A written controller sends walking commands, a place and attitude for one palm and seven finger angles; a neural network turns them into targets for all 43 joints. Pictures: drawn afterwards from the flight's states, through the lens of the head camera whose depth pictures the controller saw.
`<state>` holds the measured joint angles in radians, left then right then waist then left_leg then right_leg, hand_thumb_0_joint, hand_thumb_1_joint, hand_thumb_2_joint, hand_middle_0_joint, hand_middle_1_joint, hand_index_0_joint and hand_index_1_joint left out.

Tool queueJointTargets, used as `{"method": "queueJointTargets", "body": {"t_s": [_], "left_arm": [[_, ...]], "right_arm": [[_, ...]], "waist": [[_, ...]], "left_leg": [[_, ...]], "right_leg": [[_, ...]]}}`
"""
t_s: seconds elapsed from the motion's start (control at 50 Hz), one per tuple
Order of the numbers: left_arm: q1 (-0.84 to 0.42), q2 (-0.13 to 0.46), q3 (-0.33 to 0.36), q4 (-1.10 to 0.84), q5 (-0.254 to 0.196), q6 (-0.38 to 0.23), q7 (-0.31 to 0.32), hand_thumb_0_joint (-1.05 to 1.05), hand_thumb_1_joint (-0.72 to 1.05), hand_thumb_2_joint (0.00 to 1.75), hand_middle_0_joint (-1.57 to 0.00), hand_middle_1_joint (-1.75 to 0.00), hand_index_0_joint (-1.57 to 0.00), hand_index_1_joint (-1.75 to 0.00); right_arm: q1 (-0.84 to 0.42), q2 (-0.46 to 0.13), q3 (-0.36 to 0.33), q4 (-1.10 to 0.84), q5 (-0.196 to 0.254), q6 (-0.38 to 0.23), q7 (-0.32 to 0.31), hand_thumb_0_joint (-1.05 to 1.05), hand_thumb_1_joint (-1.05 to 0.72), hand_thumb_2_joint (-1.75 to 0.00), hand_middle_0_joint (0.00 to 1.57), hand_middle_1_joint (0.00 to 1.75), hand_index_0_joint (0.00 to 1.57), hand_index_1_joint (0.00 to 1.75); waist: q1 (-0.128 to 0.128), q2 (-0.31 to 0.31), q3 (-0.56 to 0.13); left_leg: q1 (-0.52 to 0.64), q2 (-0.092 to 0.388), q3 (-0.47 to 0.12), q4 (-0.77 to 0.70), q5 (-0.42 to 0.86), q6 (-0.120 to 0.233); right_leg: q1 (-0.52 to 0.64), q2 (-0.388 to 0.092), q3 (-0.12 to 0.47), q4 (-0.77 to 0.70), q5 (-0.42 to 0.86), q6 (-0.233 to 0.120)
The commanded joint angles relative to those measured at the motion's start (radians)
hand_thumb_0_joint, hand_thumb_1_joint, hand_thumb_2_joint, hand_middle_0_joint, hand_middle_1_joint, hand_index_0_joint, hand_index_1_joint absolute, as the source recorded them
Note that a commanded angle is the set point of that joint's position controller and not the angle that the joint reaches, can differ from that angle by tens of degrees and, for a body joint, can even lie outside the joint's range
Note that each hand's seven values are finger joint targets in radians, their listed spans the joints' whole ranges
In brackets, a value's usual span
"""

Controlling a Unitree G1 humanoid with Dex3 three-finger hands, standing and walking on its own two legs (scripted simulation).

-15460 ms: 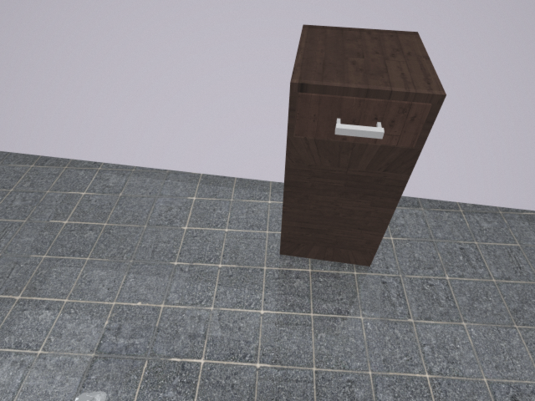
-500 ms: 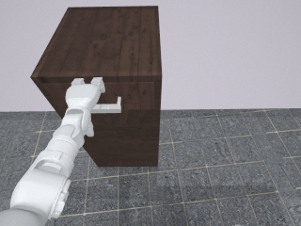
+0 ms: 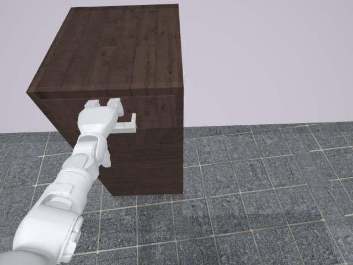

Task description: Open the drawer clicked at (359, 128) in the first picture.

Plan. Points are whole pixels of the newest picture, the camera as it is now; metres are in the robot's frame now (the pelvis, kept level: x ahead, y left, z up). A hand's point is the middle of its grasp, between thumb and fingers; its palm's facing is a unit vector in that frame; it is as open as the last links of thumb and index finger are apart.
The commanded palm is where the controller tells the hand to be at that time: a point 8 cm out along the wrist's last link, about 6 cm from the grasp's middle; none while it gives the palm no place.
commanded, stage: lower the fingers behind the handle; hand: left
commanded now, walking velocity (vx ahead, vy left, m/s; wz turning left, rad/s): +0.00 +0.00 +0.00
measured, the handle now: (113, 122) +0.50 +0.18 -0.02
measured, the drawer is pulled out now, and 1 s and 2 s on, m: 0.00 0.00 0.00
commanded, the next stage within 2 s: close the thumb around the handle in 1.28 s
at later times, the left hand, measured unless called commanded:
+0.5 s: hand (109, 138) +0.44 +0.18 -0.02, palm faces -0.05 -0.05 -1.00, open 13.8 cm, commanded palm +0.42 +0.19 +0.04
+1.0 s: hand (109, 143) +0.44 +0.19 -0.04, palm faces -0.03 -0.03 -1.00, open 13.8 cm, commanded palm +0.42 +0.19 +0.01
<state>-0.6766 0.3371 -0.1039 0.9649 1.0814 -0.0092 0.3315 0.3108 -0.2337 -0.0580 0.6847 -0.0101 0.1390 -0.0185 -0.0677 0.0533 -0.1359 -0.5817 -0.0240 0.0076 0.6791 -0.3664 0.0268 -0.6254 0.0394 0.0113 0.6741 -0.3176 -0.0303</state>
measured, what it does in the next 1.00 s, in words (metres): stands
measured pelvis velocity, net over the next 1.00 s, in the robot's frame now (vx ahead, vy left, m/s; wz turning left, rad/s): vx -0.01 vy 0.01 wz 0.00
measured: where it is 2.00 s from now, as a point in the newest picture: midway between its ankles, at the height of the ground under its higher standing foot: outside the picture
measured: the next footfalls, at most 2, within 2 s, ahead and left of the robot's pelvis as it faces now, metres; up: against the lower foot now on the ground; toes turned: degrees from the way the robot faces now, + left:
none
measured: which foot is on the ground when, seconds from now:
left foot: down 0.00-1.00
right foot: down 0.00-1.00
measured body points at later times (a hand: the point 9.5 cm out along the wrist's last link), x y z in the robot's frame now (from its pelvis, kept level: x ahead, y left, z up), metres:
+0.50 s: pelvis -0.01 +0.00 -0.02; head +0.08 -0.01 +0.42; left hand +0.44 +0.18 +0.03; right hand +0.03 -0.27 -0.15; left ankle -0.03 +0.10 -0.72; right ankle +0.00 -0.10 -0.72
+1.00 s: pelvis -0.01 +0.01 -0.03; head +0.08 +0.00 +0.41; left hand +0.44 +0.19 +0.01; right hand +0.02 -0.26 -0.17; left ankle -0.03 +0.10 -0.72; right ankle +0.00 -0.10 -0.72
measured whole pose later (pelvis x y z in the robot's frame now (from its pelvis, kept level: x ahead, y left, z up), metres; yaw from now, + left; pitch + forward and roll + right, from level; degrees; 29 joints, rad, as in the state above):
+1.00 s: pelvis -0.01 +0.01 -0.03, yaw +0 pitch +22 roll -1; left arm -0.72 0.34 -0.08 1.06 1.12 0.00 0.48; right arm 0.30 -0.24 -0.06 0.71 -0.04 0.12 0.00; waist -0.10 0.05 -0.18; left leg -0.85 -0.02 0.00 0.92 -0.45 0.03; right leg -0.87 0.04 0.00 0.88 -0.39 -0.02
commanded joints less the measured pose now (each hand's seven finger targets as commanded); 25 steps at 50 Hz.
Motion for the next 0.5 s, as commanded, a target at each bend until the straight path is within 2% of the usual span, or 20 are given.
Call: {"method": "queueJointTargets", "body": {"t_s": [0.0,0.04,0.06,0.1,0.18,0.22,0.28,0.32,0.34,0.36,0.38,0.4,0.42,0.44,0.48], "left_arm": [[-0.408,0.238,0.088,-0.210,0.009,-0.039,0.078,0.00,-0.50,0.30,-0.30,-1.20,-0.30,-1.20],[-0.439,0.242,0.087,-0.206,0.018,-0.039,0.101,0.00,-0.50,0.30,-0.30,-1.20,-0.30,-1.20],[-0.430,0.238,0.085,-0.186,0.023,-0.033,0.110,0.00,-0.50,0.30,-0.30,-1.20,-0.30,-1.20],[-0.434,0.218,0.071,-0.155,0.021,-0.014,0.125,0.00,-0.50,0.30,-0.30,-1.20,-0.30,-1.20],[-0.467,0.197,0.049,-0.140,0.013,0.000,0.118,0.00,-0.50,0.30,-0.30,-1.20,-0.30,-1.20],[-0.491,0.178,0.032,-0.129,0.009,-0.003,0.108,0.00,-0.50,0.30,-0.30,-1.20,-0.30,-1.20],[-0.467,0.214,0.063,-0.128,0.006,-0.022,0.103,0.00,-0.50,0.30,-0.30,-1.20,-0.30,-1.20],[-0.462,0.220,0.074,-0.108,0.013,-0.030,0.108,0.00,-0.50,0.30,-0.30,-1.20,-0.30,-1.20],[-0.464,0.206,0.057,-0.099,0.018,-0.030,0.114,0.00,-0.50,0.30,-0.30,-1.20,-0.30,-1.20],[-0.464,0.218,0.072,-0.103,0.020,-0.032,0.122,0.00,-0.50,0.30,-0.30,-1.20,-0.30,-1.20],[-0.450,0.254,0.102,-0.104,0.022,-0.031,0.131,0.00,-0.50,0.30,-0.30,-1.20,-0.30,-1.20],[-0.453,0.254,0.101,-0.113,0.022,-0.029,0.138,0.00,-0.50,0.30,-0.30,-1.20,-0.30,-1.20],[-0.436,0.271,0.125,-0.115,0.023,-0.028,0.143,0.00,-0.50,0.30,-0.30,-1.20,-0.30,-1.20],[-0.412,0.264,0.119,-0.103,0.024,-0.021,0.146,0.00,-0.50,0.30,-0.30,-1.20,-0.30,-1.20],[-0.413,0.231,0.090,-0.070,0.024,-0.003,0.150,0.00,-0.50,0.30,-0.30,-1.20,-0.30,-1.20]], "right_arm": [[0.057,-0.142,-0.048,-0.077,-0.008,-0.038,-0.009,0.00,-0.90,-0.90,0.20,0.30,0.20,0.30],[0.060,-0.142,-0.050,-0.074,-0.010,-0.041,-0.007,0.00,-0.90,-0.90,0.20,0.30,0.20,0.30],[0.060,-0.140,-0.050,-0.068,-0.011,-0.042,-0.005,0.00,-0.90,-0.90,0.20,0.30,0.20,0.30],[0.061,-0.142,-0.051,-0.062,-0.011,-0.044,-0.002,0.00,-0.90,-0.90,0.20,0.30,0.20,0.30],[0.073,-0.145,-0.055,-0.054,-0.011,-0.049,-0.002,0.00,-0.90,-0.90,0.20,0.30,0.20,0.30],[0.080,-0.146,-0.054,-0.051,-0.010,-0.051,-0.004,0.00,-0.90,-0.90,0.20,0.30,0.20,0.30],[0.086,-0.149,-0.052,-0.051,-0.014,-0.052,-0.006,0.00,-0.90,-0.90,0.20,0.30,0.20,0.30],[0.088,-0.150,-0.051,-0.047,-0.017,-0.052,-0.006,0.00,-0.90,-0.90,0.20,0.30,0.20,0.30],[0.091,-0.149,-0.049,-0.047,-0.017,-0.053,-0.005,0.00,-0.90,-0.90,0.20,0.30,0.20,0.30],[0.092,-0.150,-0.051,-0.044,-0.020,-0.055,-0.002,0.00,-0.90,-0.90,0.20,0.30,0.20,0.30],[0.090,-0.153,-0.049,-0.044,-0.022,-0.053,-0.001,0.00,-0.90,-0.90,0.20,0.30,0.20,0.30],[0.091,-0.151,-0.048,-0.049,-0.024,-0.053,0.001,0.00,-0.90,-0.90,0.20,0.30,0.20,0.30],[0.089,-0.152,-0.050,-0.049,-0.027,-0.051,0.003,0.00,-0.90,-0.90,0.20,0.30,0.20,0.30],[0.092,-0.151,-0.049,-0.051,-0.026,-0.048,0.005,0.00,-0.90,-0.90,0.20,0.30,0.20,0.30],[0.089,-0.153,-0.049,-0.047,-0.023,-0.046,0.008,0.00,-0.90,-0.90,0.20,0.30,0.20,0.30]], "waist": [[-0.001,-0.045,-0.359],[-0.011,-0.038,-0.369],[-0.008,-0.019,-0.366],[-0.023,-0.044,-0.350],[-0.036,-0.036,-0.395],[-0.049,-0.036,-0.384],[-0.033,-0.032,-0.403],[-0.036,-0.043,-0.397],[-0.040,-0.038,-0.385],[-0.037,-0.031,-0.386],[-0.024,-0.023,-0.410],[-0.024,-0.020,-0.424],[-0.012,-0.016,-0.445],[-0.013,-0.025,-0.452],[-0.031,-0.044,-0.391]], "left_leg": [[0.120,-0.015,0.014,-0.017,0.365,0.015],[0.101,-0.018,0.013,-0.006,0.352,0.014],[0.094,-0.018,0.014,-0.002,0.344,0.013],[0.082,-0.018,0.014,0.006,0.324,0.014],[0.096,-0.017,0.009,0.023,0.333,0.015],[0.090,-0.017,0.002,0.029,0.329,0.014],[0.073,-0.018,0.004,0.041,0.322,0.017],[0.046,-0.018,0.001,0.057,0.321,0.017],[0.034,-0.017,0.001,0.060,0.309,0.017],[0.030,-0.016,0.003,0.066,0.306,0.017],[0.021,-0.017,0.004,0.074,0.307,0.017],[0.017,-0.018,0.005,0.080,0.318,0.017],[0.012,-0.019,0.005,0.086,0.343,0.016],[0.004,-0.019,0.006,0.092,0.341,0.015],[-0.020,-0.014,0.007,0.092,0.304,0.016]], "right_leg": [[0.227,-0.006,0.005,-0.035,0.363,-0.014],[0.214,-0.007,0.004,-0.024,0.352,-0.013],[0.199,-0.006,0.002,-0.019,0.340,-0.016],[0.178,-0.003,-0.002,-0.022,0.321,-0.013],[0.167,-0.003,-0.001,-0.011,0.328,-0.011],[0.146,-0.003,-0.005,-0.008,0.318,-0.012],[0.150,-0.003,-0.001,0.007,0.319,-0.011],[0.130,-0.004,-0.002,0.020,0.317,-0.013],[0.114,-0.003,-0.003,0.026,0.307,-0.011],[0.105,-0.002,-0.002,0.030,0.303,-0.012],[0.113,-0.003,0.001,0.040,0.304,-0.013],[0.120,-0.002,0.002,0.047,0.320,-0.013],[0.136,-0.003,0.000,0.059,0.343,-0.016],[0.136,-0.002,0.000,0.064,0.348,-0.013],[0.094,0.001,-0.006,0.056,0.311,-0.011]]}}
